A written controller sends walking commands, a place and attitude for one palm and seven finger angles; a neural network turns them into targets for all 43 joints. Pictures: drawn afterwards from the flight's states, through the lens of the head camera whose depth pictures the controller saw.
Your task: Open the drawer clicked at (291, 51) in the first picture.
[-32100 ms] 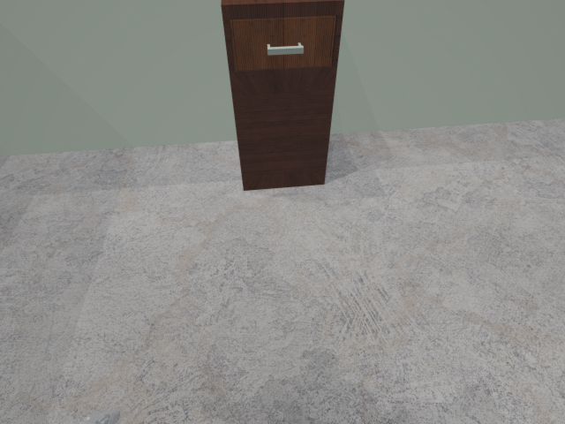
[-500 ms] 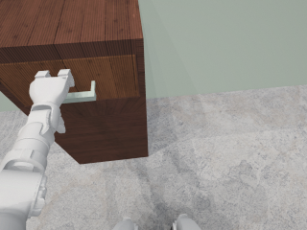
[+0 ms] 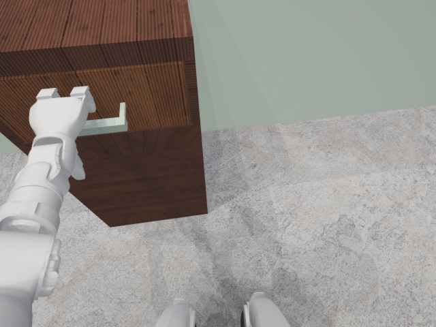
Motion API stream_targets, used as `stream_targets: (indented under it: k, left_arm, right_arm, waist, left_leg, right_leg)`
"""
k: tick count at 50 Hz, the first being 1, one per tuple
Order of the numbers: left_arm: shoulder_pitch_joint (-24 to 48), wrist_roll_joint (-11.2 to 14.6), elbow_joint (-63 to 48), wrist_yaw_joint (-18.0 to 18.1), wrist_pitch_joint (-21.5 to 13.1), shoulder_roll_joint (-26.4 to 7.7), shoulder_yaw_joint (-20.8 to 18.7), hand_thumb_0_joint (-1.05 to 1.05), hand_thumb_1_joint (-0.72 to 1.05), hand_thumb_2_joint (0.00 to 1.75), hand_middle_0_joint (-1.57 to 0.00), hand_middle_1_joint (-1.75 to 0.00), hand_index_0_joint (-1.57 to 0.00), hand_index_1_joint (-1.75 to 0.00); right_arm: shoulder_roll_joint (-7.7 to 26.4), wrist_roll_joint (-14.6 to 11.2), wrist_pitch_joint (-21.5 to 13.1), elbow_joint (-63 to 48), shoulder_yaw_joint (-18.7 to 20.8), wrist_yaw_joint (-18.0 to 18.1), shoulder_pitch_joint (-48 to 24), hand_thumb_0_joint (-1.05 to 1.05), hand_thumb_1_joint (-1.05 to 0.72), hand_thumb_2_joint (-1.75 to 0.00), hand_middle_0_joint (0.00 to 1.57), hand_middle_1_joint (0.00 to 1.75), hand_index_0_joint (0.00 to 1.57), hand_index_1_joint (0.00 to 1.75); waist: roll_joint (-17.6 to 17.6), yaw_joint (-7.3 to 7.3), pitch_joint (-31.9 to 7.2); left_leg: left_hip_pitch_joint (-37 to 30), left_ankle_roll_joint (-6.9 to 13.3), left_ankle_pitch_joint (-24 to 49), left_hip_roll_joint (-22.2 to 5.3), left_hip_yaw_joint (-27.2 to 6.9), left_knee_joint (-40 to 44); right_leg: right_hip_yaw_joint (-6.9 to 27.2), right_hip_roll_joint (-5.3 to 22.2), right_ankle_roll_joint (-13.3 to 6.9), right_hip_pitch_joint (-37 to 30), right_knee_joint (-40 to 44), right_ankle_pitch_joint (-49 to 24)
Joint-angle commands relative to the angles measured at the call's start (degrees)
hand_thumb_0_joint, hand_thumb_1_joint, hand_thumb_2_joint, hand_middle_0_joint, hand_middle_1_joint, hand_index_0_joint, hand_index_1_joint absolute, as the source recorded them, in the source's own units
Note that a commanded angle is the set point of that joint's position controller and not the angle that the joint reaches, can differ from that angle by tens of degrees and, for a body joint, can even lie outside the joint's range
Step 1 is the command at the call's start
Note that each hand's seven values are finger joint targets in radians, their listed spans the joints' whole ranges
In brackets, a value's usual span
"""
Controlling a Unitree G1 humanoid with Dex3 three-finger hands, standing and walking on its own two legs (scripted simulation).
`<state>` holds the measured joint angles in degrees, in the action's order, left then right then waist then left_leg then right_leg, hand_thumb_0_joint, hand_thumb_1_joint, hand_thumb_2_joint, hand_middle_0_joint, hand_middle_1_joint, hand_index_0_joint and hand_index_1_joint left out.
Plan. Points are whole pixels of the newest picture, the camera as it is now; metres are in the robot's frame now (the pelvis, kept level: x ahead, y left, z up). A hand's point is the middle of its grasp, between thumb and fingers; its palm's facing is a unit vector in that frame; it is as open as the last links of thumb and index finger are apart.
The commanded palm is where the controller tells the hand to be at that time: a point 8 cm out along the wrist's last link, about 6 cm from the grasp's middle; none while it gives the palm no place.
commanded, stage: lift the fingers back up to retry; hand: left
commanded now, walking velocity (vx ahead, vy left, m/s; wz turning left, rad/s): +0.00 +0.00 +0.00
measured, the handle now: (93, 119) +0.52 +0.25 +0.03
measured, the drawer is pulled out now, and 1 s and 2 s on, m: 0.00 0.00 0.00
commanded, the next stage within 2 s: re-aim the fingers above the handle in 0.84 s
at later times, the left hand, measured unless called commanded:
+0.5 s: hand (71, 131) +0.47 +0.27 +0.05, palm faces -0.07 -0.02 -1.00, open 13.4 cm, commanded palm +0.46 +0.27 +0.13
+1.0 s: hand (65, 119) +0.47 +0.27 +0.09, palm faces -0.02 -0.02 -1.00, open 13.5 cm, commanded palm +0.45 +0.27 +0.14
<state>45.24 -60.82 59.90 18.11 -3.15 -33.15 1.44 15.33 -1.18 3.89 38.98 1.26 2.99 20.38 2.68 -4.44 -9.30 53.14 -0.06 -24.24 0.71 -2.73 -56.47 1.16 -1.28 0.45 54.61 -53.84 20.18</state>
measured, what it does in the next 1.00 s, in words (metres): shifts its weight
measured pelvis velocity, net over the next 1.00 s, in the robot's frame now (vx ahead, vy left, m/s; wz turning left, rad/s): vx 0.06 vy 0.00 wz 0.01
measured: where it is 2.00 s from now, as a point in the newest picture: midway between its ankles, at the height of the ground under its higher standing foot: outside the picture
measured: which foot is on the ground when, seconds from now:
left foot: down 0.00-1.00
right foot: down 0.00-1.00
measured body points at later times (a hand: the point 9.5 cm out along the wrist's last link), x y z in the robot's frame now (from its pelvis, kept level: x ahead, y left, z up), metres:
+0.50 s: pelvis +0.03 +0.00 +0.02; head +0.11 +0.00 +0.46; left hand +0.47 +0.27 +0.11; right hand +0.06 -0.27 -0.11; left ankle +0.02 +0.12 -0.67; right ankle +0.05 -0.13 -0.67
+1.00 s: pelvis +0.06 +0.00 +0.04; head +0.12 -0.01 +0.49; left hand +0.47 +0.27 +0.14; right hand +0.16 -0.26 -0.09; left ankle +0.02 +0.12 -0.67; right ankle +0.05 -0.13 -0.67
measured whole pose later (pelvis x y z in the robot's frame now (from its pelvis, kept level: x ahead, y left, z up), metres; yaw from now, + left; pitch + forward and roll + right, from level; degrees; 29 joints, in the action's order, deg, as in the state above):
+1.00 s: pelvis +0.06 +0.00 +0.04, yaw +0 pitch +14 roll -1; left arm 31.4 -59.6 44.5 14.0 -2.5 -27.5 0.3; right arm 14.1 -0.8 5.4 38.2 3.4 2.4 15.1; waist 3.4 -1.0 -8.0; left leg 32.4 0.4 -23.1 0.8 -2.8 -41.4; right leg 1.2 -0.7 0.5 34.0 -39.6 19.8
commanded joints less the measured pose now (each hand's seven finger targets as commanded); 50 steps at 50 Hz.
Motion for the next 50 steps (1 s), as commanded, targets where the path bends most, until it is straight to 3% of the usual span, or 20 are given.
stream_targets:
  k: [1,3,8,11,12,14,19,22,25,27,30,33,35,36,37,39,42,43,48,50]
  left_arm:
    - [14.62,1.02,-2.58,-1.41,-0.52,-11.39,-2.6,0.0,-0.5,0.3,-0.3,-1.2,-0.3,-1.2]
    - [16.75,0.71,-2.8,-1.2,-0.55,-9.55,-0.83,0.0,-0.5,0.3,-0.3,-1.2,-0.3,-1.2]
    - [21.24,0.31,-7.76,0.11,0.31,-13.36,-3.42,0.0,-0.5,0.3,-0.3,-1.2,-0.3,-1.2]
    - [23.7,0.74,-10.32,0.55,0.78,-11.74,-2.31,0.0,-0.5,0.3,-0.3,-1.2,-0.3,-1.2]
    - [23.35,0.81,-10.27,0.66,0.98,-12.41,-3.07,0.0,-0.5,0.3,-0.3,-1.2,-0.3,-1.2]
    - [24.42,0.97,-11.78,0.75,0.95,-14.8,-4.58,0.0,-0.5,0.3,-0.3,-1.2,-0.3,-1.2]
    - [24.31,1.42,-16.09,0.62,-0.59,-13.64,-4.35,0.0,-0.5,0.3,-0.3,-1.2,-0.3,-1.2]
    - [23.82,1.57,-20.74,1.0,-2.38,-15.16,-6.39,0.0,-0.5,0.3,-0.3,-1.2,-0.3,-1.2]
    - [23.28,1.31,-23.37,1.54,-3.3,-15.77,-7.3,0.0,-0.5,0.3,-0.3,-1.2,-0.3,-1.2]
    - [22.03,1.16,-26.0,2.22,-3.56,-13.55,-6.34,0.0,-0.5,0.3,-0.3,-1.2,-0.3,-1.2]
    - [21.36,1.14,-28.42,2.91,-3.06,-15.6,-8.28,0.0,-0.5,0.3,-0.3,-1.2,-0.3,-1.2]
    - [18.77,1.75,-32.39,3.14,-2.07,-13.78,-7.79,0.0,-0.5,0.3,-0.3,-1.2,-0.3,-1.2]
    - [15.16,2.43,-30.42,2.64,-0.78,-13.04,-7.97,0.0,-0.5,0.3,-0.3,-1.2,-0.3,-1.2]
    - [14.03,2.47,-28.82,2.43,-0.08,-10.93,-6.47,0.0,-0.5,0.3,-0.3,-1.2,-0.3,-1.2]
    - [11.91,2.67,-27.17,1.89,0.76,-11.14,-7.08,0.0,-0.5,0.3,-0.3,-1.2,-0.3,-1.2]
    - [11.07,2.52,-25.5,0.83,1.81,-11.2,-6.76,0.0,-0.5,0.3,-0.3,-1.2,-0.3,-1.2]
    - [11.88,1.99,-25.24,-0.56,1.89,-11.74,-6.63,0.0,-0.5,0.3,-0.3,-1.2,-0.3,-1.2]
    - [11.77,1.7,-25.79,-0.86,1.65,-12.74,-7.47,0.0,-0.5,0.3,-0.3,-1.2,-0.3,-1.2]
    - [9.18,1.47,-28.47,-1.58,0.08,-10.88,-6.89,0.0,-0.5,0.3,-0.3,-1.2,-0.3,-1.2]
    - [9.52,1.42,-27.96,-1.85,0.04,-9.3,-5.55,0.0,-0.5,0.3,-0.3,-1.2,-0.3,-1.2]
  right_arm:
    - [9.17,-0.13,-1.21,-4.06,2.94,0.97,5.75,0.0,-0.9,-0.9,0.2,0.3,0.2,0.3]
    - [9.1,-0.18,-1.61,-3.87,3.07,0.94,5.78,0.0,-0.9,-0.9,0.2,0.3,0.2,0.3]
    - [9.03,-0.03,-1.4,-3.5,3.46,1.05,6.6,0.0,-0.9,-0.9,0.2,0.3,0.2,0.3]
    - [8.57,0.07,-1.25,-3.27,3.7,1.05,6.83,0.0,-0.9,-0.9,0.2,0.3,0.2,0.3]
    - [8.67,0.06,-1.2,-3.08,3.72,1.11,6.55,0.0,-0.9,-0.9,0.2,0.3,0.2,0.3]
    - [8.76,0.11,-1.1,-2.93,3.49,1.35,6.19,0.0,-0.9,-0.9,0.2,0.3,0.2,0.3]
    - [8.14,0.18,-1.14,-3.14,3.65,1.61,5.22,0.0,-0.9,-0.9,0.2,0.3,0.2,0.3]
    - [7.98,0.5,-1.18,-3.19,3.92,1.61,4.74,0.0,-0.9,-0.9,0.2,0.3,0.2,0.3]
    - [7.94,0.63,-1.13,-3.23,4.11,1.72,3.77,0.0,-0.9,-0.9,0.2,0.3,0.2,0.3]
    - [7.66,0.7,-1.39,-3.53,4.52,1.4,3.23,0.0,-0.9,-0.9,0.2,0.3,0.2,0.3]
    - [7.86,0.79,-1.18,-3.23,4.6,1.31,2.59,0.0,-0.9,-0.9,0.2,0.3,0.2,0.3]
    - [7.58,0.69,-1.2,-3.69,5.06,1.02,1.66,0.0,-0.9,-0.9,0.2,0.3,0.2,0.3]
    - [7.71,0.54,-0.83,-3.39,5.0,0.74,1.24,0.0,-0.9,-0.9,0.2,0.3,0.2,0.3]
    - [7.47,0.41,-0.72,-3.19,5.07,0.55,1.13,0.0,-0.9,-0.9,0.2,0.3,0.2,0.3]
    - [7.66,0.4,-0.61,-3.17,4.98,0.24,0.91,0.0,-0.9,-0.9,0.2,0.3,0.2,0.3]
    - [7.81,0.17,-0.17,-3.46,4.75,0.08,0.14,0.0,-0.9,-0.9,0.2,0.3,0.2,0.3]
    - [7.87,0.19,0.35,-3.95,4.68,0.31,-0.46,0.0,-0.9,-0.9,0.2,0.3,0.2,0.3]
    - [7.75,0.24,0.48,-4.23,4.66,0.34,-0.64,0.0,-0.9,-0.9,0.2,0.3,0.2,0.3]
    - [7.1,0.42,0.63,-5.39,4.97,0.3,-1.44,0.0,-0.9,-0.9,0.2,0.3,0.2,0.3]
    - [7.09,0.37,0.77,-5.65,4.93,0.24,-1.47,0.0,-0.9,-0.9,0.2,0.3,0.2,0.3]
  waist:
    - [-5.51,-1.92,-14.37]
    - [-4.21,-2.64,-12.75]
    - [-1.25,-2.05,-18.56]
    - [0.5,-2.46,-20.43]
    - [-0.6,-2.5,-20.1]
    - [-0.36,-2.07,-20.04]
    - [2.28,-1.46,-20.26]
    - [3.95,-0.45,-22.74]
    - [4.29,-0.17,-22.19]
    - [6.43,0.16,-22.8]
    - [5.51,0.62,-23.75]
    - [6.55,1.25,-25.44]
    - [3.96,1.39,-23.41]
    - [3.18,1.01,-21.31]
    - [2.33,1.8,-19.58]
    - [0.5,1.81,-17.72]
    - [-0.03,1.88,-17.78]
    - [0.29,2.5,-18.25]
    - [1.89,3.08,-19.6]
    - [1.0,2.4,-18.79]
  left_leg:
    - [-5.08,3.12,0.26,1.35,3.03,7.74]
    - [-5.02,2.98,-1.64,1.38,2.83,7.88]
    - [-10.42,3.01,2.7,1.29,2.56,9.21]
    - [-14.14,2.95,5.49,1.27,2.47,10.15]
    - [-14.9,2.98,5.3,1.12,2.25,10.62]
    - [-15.62,3.07,6.13,1.11,2.21,11.43]
    - [-20.63,2.88,11.03,1.15,2.27,13.37]
    - [-24.03,2.65,15.7,1.08,2.16,13.84]
    - [-25.52,2.45,18.85,1.02,2.1,14.54]
    - [-28.4,2.2,21.96,1.0,2.28,14.74]
    - [-30.29,1.94,27.04,0.83,2.02,15.01]
    - [-33.98,1.55,32.66,0.63,2.17,15.37]
    - [-33.11,1.45,34.13,0.45,2.0,15.82]
    - [-32.5,1.58,33.42,0.46,2.31,16.01]
    - [-31.21,1.62,32.12,0.56,2.46,16.57]
    - [-29.79,1.87,29.73,0.84,2.9,17.44]
    - [-30.01,2.01,29.65,0.98,3.17,17.93]
    - [-29.84,1.94,29.69,1.05,3.18,18.12]
    - [-31.95,1.89,33.08,1.03,3.31,17.57]
    - [-31.73,1.83,33.12,1.08,3.1,17.5]
  right_leg:
    - [-1.38,-1.08,-1.45,-12.65,9.56,2.0]
    - [-1.74,-1.01,-1.51,-10.2,9.57,3.88]
    - [-1.85,-1.15,-1.63,-13.64,10.04,0.39]
    - [-1.99,-1.26,-1.54,-15.42,11.09,-1.84]
    - [-2.04,-1.36,-1.53,-15.69,11.63,-1.7]
    - [-1.86,-1.3,-1.51,-17.38,12.31,-2.41]
    - [-2.19,-1.46,-1.85,-20.38,13.83,-6.2]
    - [-2.31,-1.59,-2.12,-22.88,13.86,-10.0]
    - [-2.5,-1.63,-2.32,-24.2,14.33,-12.32]
    - [-2.78,-1.76,-2.44,-24.24,14.42,-14.16]
    - [-3.06,-1.86,-2.61,-26.62,14.45,-17.85]
    - [-3.39,-1.85,-2.45,-28.34,14.69,-21.45]
    - [-3.54,-1.89,-2.45,-29.42,15.16,-22.48]
    - [-3.55,-1.79,-2.27,-29.09,15.34,-22.71]
    - [-3.55,-1.74,-2.37,-29.82,15.66,-22.59]
    - [-3.39,-1.54,-2.37,-31.12,16.35,-22.75]
    - [-3.16,-1.25,-2.38,-32.41,16.6,-23.66]
    - [-3.13,-1.16,-2.42,-33.02,16.45,-23.63]
    - [-2.96,-1.26,-2.57,-33.25,16.19,-25.54]
    - [-3.09,-1.29,-2.55,-32.81,16.36,-25.13]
